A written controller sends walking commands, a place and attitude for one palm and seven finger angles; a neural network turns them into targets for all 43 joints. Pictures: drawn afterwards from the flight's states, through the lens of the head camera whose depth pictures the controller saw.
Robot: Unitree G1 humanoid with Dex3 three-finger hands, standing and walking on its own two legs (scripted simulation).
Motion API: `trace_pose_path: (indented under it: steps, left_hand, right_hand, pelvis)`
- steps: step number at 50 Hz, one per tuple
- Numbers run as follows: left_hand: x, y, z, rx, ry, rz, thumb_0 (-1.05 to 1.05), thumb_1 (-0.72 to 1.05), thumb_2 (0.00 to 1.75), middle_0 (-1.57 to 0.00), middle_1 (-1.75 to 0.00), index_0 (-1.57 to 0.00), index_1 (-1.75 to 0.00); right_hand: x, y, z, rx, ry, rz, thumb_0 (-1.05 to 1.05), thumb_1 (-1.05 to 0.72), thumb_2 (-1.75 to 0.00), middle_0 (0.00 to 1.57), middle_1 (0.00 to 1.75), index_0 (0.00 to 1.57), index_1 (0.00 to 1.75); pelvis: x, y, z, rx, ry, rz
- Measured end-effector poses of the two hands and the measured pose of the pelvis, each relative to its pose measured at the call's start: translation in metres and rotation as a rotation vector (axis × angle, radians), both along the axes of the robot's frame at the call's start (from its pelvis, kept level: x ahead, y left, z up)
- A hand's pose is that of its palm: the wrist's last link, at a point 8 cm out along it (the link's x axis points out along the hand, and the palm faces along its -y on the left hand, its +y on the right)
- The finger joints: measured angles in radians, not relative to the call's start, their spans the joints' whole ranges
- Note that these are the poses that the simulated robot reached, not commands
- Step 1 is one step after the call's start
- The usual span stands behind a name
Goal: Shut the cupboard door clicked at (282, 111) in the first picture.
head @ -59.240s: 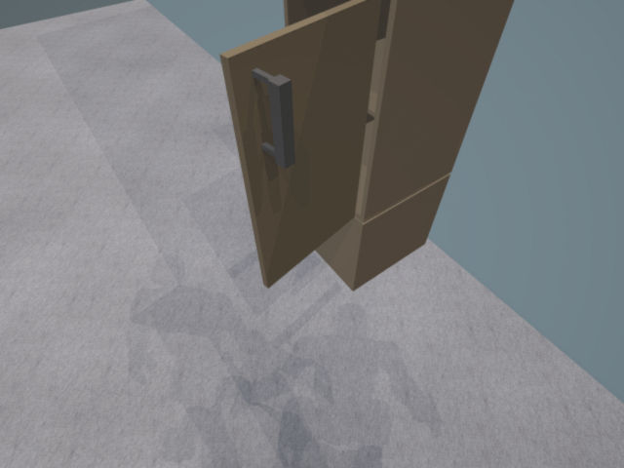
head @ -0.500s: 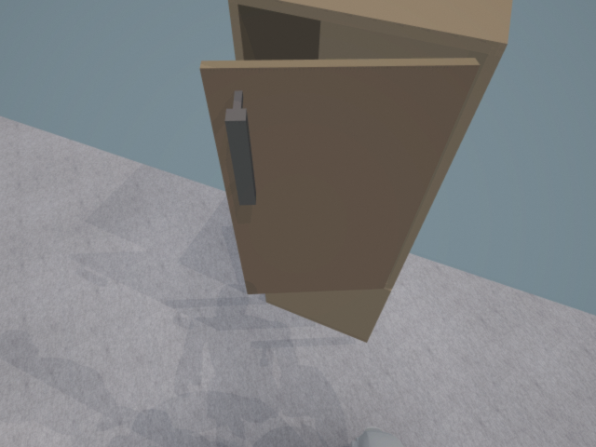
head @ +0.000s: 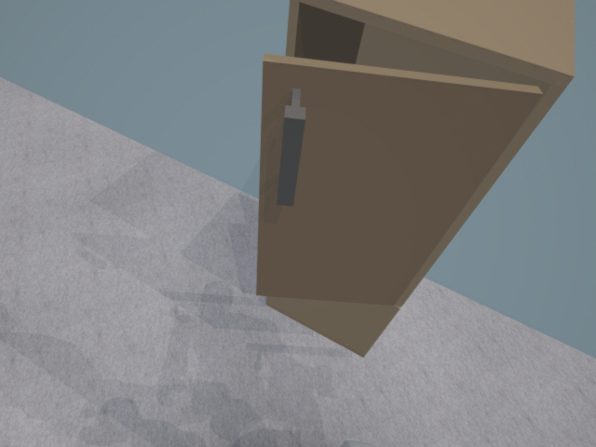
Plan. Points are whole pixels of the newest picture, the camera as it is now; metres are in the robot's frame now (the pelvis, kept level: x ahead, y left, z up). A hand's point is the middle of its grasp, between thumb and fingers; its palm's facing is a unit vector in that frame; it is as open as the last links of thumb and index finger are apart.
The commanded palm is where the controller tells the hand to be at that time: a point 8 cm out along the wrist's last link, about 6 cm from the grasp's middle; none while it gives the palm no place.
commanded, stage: come to a stop and stand still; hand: left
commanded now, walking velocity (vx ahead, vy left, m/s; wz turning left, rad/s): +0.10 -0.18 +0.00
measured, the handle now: (290, 150) +0.45 +0.06 +0.15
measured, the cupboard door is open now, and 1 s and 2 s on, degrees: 26 26 26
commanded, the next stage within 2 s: look again from close up in 0.90 s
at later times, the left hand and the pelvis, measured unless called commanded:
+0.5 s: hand out of the picture +0.02 +0.14 -0.16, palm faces +0.00 -0.98 -0.21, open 7.3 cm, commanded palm none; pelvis -0.02 -0.03 +0.01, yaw -1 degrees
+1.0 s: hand out of the picture -0.05 +0.09 -0.16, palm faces +0.05 -0.99 -0.13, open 7.4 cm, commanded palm none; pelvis -0.02 -0.06 +0.02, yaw -1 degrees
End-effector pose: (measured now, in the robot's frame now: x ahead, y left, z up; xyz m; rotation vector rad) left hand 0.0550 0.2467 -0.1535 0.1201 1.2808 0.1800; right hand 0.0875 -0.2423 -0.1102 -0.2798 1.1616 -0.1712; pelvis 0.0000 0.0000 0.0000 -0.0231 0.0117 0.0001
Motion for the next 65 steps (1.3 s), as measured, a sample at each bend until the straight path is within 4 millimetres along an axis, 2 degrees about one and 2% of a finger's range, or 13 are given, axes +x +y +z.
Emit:
trace_pose_path:
  steps: [5,10,15,21,26,31,37,43,51,54,57,65]
  left_hand:
    - [-0.035,0.010,0.011,0.001,0.085,0.022,0.01,0.91,0.90,-0.20,-0.30,-0.20,-0.30]
    - [-0.056,0.006,0.018,0.000,0.157,0.002,0.01,0.91,0.90,-0.20,-0.30,-0.20,-0.30]
    - [-0.051,-0.009,0.021,0.003,0.140,-0.028,0.01,0.91,0.90,-0.20,-0.30,-0.20,-0.30]
    - [-0.042,-0.039,0.022,0.013,0.068,-0.056,0.01,0.91,0.90,-0.20,-0.30,-0.20,-0.30]
    - [-0.044,-0.056,0.025,0.017,0.045,-0.062,0.01,0.94,0.90,-0.20,-0.30,-0.20,-0.30]
    - [-0.055,-0.067,0.025,0.015,0.061,-0.052,0.01,0.94,0.90,-0.20,-0.30,-0.20,-0.30]
    - [-0.079,-0.082,0.024,-0.006,0.117,-0.030,0.01,0.93,0.90,-0.20,-0.30,-0.20,-0.30]
    - [-0.100,-0.098,0.021,-0.042,0.172,-0.004,0.01,0.92,0.90,-0.20,-0.30,-0.20,-0.30]
    - [-0.110,-0.109,0.017,-0.070,0.198,0.008,0.01,0.91,0.90,-0.20,-0.30,-0.20,-0.30]
    - [-0.108,-0.103,0.017,-0.061,0.174,-0.015,0.01,0.91,0.90,-0.20,-0.30,-0.20,-0.30]
    - [-0.104,-0.090,0.015,-0.049,0.160,-0.033,0.01,0.91,0.90,-0.20,-0.30,-0.20,-0.30]
    - [-0.071,-0.045,0.016,0.010,0.071,-0.054,0.01,0.91,0.90,-0.20,-0.30,-0.20,-0.30]
  right_hand:
    - [-0.012,0.025,0.003,0.041,0.023,-0.002,0.00,-0.91,-0.90,0.20,0.30,0.20,0.30]
    - [-0.034,0.022,-0.001,0.049,0.047,-0.059,0.00,-0.93,-0.90,0.20,0.30,0.20,0.30]
    - [-0.075,0.005,-0.009,0.055,0.126,-0.111,0.00,-0.92,-0.90,0.20,0.30,0.20,0.30]
    - [-0.124,-0.017,-0.023,0.086,0.229,-0.164,0.00,-0.91,-0.90,0.20,0.30,0.20,0.30]
    - [-0.148,-0.022,-0.023,0.114,0.270,-0.169,0.01,-0.91,-0.90,0.20,0.30,0.19,0.30]
    - [-0.160,-0.021,-0.024,0.139,0.300,-0.164,0.01,-0.91,-0.90,0.20,0.30,0.19,0.30]
    - [-0.160,-0.020,-0.025,0.156,0.315,-0.152,0.01,-0.91,-0.90,0.20,0.30,0.19,0.30]
    - [-0.147,-0.023,-0.024,0.148,0.299,-0.140,0.00,-0.91,-0.90,0.20,0.30,0.19,0.30]
    - [-0.121,-0.025,-0.022,0.124,0.253,-0.119,0.01,-0.91,-0.90,0.20,0.30,0.19,0.30]
    - [-0.109,-0.029,-0.025,0.106,0.202,-0.121,0.01,-0.92,-0.90,0.20,0.30,0.20,0.30]
    - [-0.097,-0.024,-0.027,0.103,0.138,-0.124,0.01,-0.92,-0.90,0.20,0.30,0.19,0.30]
    - [-0.085,-0.003,-0.026,0.104,0.075,-0.096,0.01,-0.94,-0.90,0.20,0.30,0.19,0.30]
  pelvis:
    - [0.002,0.007,0.012,-0.002,0.006,-0.005]
    - [-0.001,0.008,0.015,-0.003,0.006,-0.019]
    - [-0.011,-0.002,0.015,0.002,-0.001,-0.026]
    - [-0.021,-0.024,0.010,0.023,-0.013,-0.021]
    - [-0.023,-0.037,0.013,0.028,-0.029,-0.015]
    - [-0.026,-0.048,0.015,0.027,-0.038,-0.013]
    - [-0.027,-0.055,0.015,0.024,-0.036,-0.011]
    - [-0.023,-0.057,0.015,0.023,-0.036,-0.012]
    - [-0.018,-0.055,0.015,0.019,-0.029,-0.017]
    - [-0.020,-0.046,0.011,-0.002,-0.018,-0.032]
    - [-0.020,-0.036,0.007,-0.006,-0.021,-0.029]
    - [-0.019,-0.017,0.005,0.015,-0.026,-0.036]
